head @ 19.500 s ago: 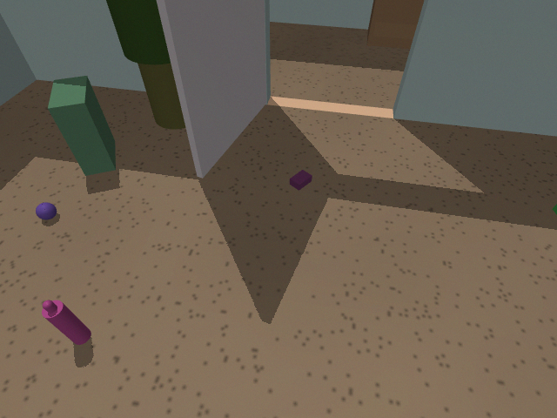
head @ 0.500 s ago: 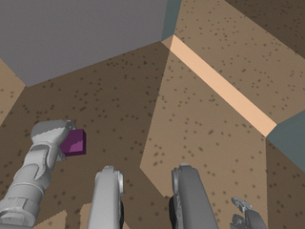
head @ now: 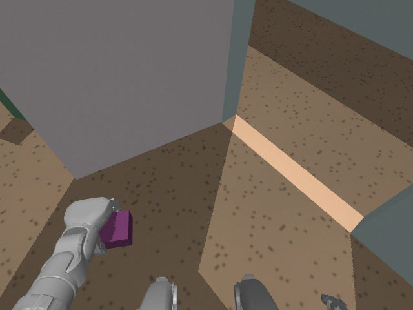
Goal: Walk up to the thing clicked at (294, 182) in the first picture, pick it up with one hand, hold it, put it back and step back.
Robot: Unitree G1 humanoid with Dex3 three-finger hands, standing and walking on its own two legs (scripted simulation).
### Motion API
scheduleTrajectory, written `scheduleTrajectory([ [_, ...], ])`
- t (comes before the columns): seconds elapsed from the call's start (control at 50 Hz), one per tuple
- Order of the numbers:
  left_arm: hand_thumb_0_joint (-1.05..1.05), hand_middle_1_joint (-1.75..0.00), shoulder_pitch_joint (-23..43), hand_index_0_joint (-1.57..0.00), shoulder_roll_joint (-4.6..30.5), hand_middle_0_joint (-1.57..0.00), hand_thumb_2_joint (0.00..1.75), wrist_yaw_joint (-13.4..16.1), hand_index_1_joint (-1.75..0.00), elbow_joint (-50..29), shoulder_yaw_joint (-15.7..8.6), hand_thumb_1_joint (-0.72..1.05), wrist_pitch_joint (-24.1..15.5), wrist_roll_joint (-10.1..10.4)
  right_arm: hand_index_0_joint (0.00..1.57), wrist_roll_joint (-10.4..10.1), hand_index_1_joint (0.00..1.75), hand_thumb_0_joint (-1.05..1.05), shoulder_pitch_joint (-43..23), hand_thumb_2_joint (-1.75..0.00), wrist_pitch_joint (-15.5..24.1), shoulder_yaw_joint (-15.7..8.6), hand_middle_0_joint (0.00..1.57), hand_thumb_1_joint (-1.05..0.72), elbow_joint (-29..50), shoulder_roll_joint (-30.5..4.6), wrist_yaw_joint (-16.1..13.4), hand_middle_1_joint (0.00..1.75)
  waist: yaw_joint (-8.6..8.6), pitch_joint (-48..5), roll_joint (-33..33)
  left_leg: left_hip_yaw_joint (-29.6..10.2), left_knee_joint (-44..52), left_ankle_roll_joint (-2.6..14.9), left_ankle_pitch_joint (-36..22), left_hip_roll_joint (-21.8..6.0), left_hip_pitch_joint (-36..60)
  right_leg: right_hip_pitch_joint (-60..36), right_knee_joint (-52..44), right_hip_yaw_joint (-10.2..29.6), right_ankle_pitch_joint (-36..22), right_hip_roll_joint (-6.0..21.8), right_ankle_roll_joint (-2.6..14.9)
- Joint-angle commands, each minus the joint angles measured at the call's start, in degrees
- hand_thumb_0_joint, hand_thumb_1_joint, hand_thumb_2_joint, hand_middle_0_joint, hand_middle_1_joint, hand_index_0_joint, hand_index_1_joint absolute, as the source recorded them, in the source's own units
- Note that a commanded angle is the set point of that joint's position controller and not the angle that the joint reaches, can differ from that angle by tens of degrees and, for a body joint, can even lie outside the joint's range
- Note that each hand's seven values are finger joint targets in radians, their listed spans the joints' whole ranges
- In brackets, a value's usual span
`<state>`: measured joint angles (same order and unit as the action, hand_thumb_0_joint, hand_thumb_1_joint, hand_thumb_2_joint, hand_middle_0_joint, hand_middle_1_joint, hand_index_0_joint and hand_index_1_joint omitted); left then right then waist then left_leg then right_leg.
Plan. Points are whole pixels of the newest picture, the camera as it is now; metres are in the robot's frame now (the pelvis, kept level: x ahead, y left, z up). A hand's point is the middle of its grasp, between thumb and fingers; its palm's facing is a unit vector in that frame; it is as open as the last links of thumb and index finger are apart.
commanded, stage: lift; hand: left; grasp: from above
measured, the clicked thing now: (107, 230) +0.33 +0.22 -0.11
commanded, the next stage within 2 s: hold in 0.46 s
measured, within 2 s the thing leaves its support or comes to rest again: neither
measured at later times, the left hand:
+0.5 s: hand (92, 208) +0.34 +0.22 +0.00, palm faces -0.45 -0.09 -0.89, open 9.5 cm
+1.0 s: hand (85, 193) +0.35 +0.22 +0.04, palm faces -0.46 -0.07 -0.88, open 9.5 cm
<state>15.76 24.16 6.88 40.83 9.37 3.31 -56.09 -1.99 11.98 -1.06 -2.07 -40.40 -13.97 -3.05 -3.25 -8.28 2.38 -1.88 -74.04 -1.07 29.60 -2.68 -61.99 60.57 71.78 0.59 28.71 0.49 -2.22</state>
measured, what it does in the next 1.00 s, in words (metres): rises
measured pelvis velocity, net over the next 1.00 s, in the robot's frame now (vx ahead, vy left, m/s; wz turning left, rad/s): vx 0.05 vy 0.00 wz -0.01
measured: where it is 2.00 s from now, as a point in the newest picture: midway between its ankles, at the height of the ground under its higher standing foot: outside the picture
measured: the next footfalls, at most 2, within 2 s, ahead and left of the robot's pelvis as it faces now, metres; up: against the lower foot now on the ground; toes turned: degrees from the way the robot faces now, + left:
none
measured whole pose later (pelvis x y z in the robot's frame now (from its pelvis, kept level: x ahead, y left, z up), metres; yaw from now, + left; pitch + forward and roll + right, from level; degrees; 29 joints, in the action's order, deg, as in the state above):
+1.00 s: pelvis +0.05 +0.00 +0.10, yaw -1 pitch +5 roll +0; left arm 16.1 21.5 3.6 44.1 12.0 2.4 -57.1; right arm -2.4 13.4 -2.5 -3.3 -40.2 -14.5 -1.9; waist -1.3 -2.6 1.7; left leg 1.5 -37.6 -0.9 18.4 -2.1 -24.1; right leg 24.2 36.9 2.3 17.7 1.4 -2.2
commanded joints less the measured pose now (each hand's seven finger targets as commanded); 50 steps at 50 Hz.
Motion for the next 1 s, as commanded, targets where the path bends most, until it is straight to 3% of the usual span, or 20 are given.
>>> scheduleTrajectory([
  [0.0, 0.0, -0.42, 17.48, -1.01, 10.88, -1.03, 0.56, 4.14, -0.44, -9.91, -4.43, 0.58, -0.74, -0.41, 0.2, 0.32, 0.3, 0.0, 1.28, -0.9, 2.67, -2.75, 0.2, -0.9, 4.89, -8.35, -0.77, 0.3, -0.26, -18.25, 2.05, 1.06, 17.32, 1.24, -6.8, 2.51, 20.32, -14.46, -16.5, -1.62, -6.75, -2.26, 2.81],
  [0.1, 0.0, -0.42, 16.41, -1.01, 9.67, -1.03, 0.61, 5.06, -0.45, -7.97, -3.53, 0.57, -0.27, -0.79, 0.2, 0.36, 0.3, 0.0, 2.5, -0.9, 2.93, -2.82, 0.2, -0.9, 3.88, -8.18, -0.64, 0.3, 0.1, -16.91, 0.53, 1.63, 21.24, 1.24, -12.22, 2.87, 25.33, -20.31, -21.14, -1.1, -11.85, -2.11, 2.66],
  [0.2, 0.0, -0.42, 18.09, -1.03, 9.64, -1.05, 0.61, 5.57, -0.45, -6.53, -3.62, 0.59, 0.01, -1.03, 0.2, 0.35, 0.3, 0.0, 2.21, -0.9, 2.72, -2.85, 0.2, -0.9, 4.24, -8.17, -0.27, 0.3, 0.67, -15.11, 0.99, 1.7, 26.12, 0.93, -13.41, 2.89, 29.94, -23.85, -25.17, -1.13, -12.78, -1.94, 2.59],
  [0.26, 0.0, -0.39, 17.86, -1.03, 9.9, -1.06, 0.63, 5.33, -0.43, -5.18, -4.01, 0.58, 0.13, -0.73, 0.2, 0.37, 0.3, 0.0, 2.08, -0.9, 2.61, -2.9, 0.2, -0.9, 4.46, -8.3, -0.08, 0.3, 0.51, -13.86, 0.47, 2.13, 28.33, 0.97, -13.64, 3.17, 31.91, -26.62, -27.9, -0.82, -13.16, -1.7, 2.27],
  [0.3, 0.0, -0.41, 18.62, -1.04, 8.18, -1.07, 0.66, 4.91, -0.45, -5.59, -2.52, 0.6, -0.06, -0.51, 0.2, 0.19, 0.3, 0.0, 1.86, -0.9, 2.57, -2.86, 0.2, -0.9, 4.67, -7.93, -0.01, 0.3, 0.13, -13.34, 0.12, 2.33, 29.41, 1.04, -14.41, 3.39, 33.2, -27.7, -29.56, -0.28, -14.03, -1.64, 2.13],
  [0.36, 0.0, -0.38, 17.64, -1.05, 8.26, -1.09, 0.63, 4.68, -0.42, -5.39, -2.73, 0.62, -0.2, -0.27, 0.2, 0.14, 0.3, 0.0, 1.73, -0.9, 2.68, -3.09, 0.2, -0.9, 4.71, -7.92, 0.1, 0.3, 0.89, -13.38, 0.01, 2.33, 31.73, 0.8, -16.23, 3.3, 36.15, -30.23, -31.12, -0.58, -15.47, -1.65, 2.22],
  [0.4, 0.0, -0.4, 18.32, -1.08, 9.48, -1.11, 0.65, 4.71, -0.44, -5.82, -3.65, 0.66, -0.2, -0.37, 0.2, 0.04, 0.3, 0.0, 1.84, -0.9, 2.49, -3.24, 0.2, -0.9, 4.73, -8.17, 0.04, 0.3, 1.06, -14.25, -0.47, 2.42, 32.4, 0.84, -18.58, 3.32, 37.74, -32.21, -32.02, -0.38, -17.75, -1.68, 2.07],
  [0.44, 0.0, -0.41, 18.48, -1.09, 7.86, -1.12, 0.65, 4.51, -0.44, -5.63, -2.29, 0.66, -0.32, -0.43, 0.2, 0.0, 0.3, 0.0, 1.99, -0.9, 2.35, -3.09, 0.2, -0.9, 4.8, -8.03, 0.12, 0.3, 0.39, -12.99, -1.06, 2.57, 33.24, 0.91, -19.62, 3.3, 38.65, -32.38, -32.86, -0.5, -18.86, -1.64, 2.03],
  [0.58, 0.0, -0.42, 19.99, -1.11, 9.0, -1.13, 0.66, 3.96, -0.44, -6.52, -2.63, 0.7, -0.87, -1.32, 0.2, -0.02, 0.3, 0.0, 1.4, -0.9, 2.02, -3.41, 0.2, -0.89, 4.57, -8.34, 0.15, 0.3, 0.91, -12.87, -0.23, 2.93, 35.93, 0.67, -23.83, 3.37, 42.64, -35.73, -35.17, -0.58, -22.24, -1.73, 2.06],
  [0.98, 0.0, -0.38, 18.36, -1.17, 9.0, -1.19, 0.67, -0.85, -0.41, -8.91, -2.37, 0.77, -1.54, -1.62, 0.2, -0.26, 0.3, 0.0, -0.68, -0.9, 0.72, -3.51, 0.2, -0.89, 7.17, -8.39, 0.7, 0.3, 2.11, -9.45, 0.21, 3.73, 41.52, 0.72, -26.87, 3.4, 47.29, -41.29, -39.85, -0.59, -24.53, -2.06, 2.31],
])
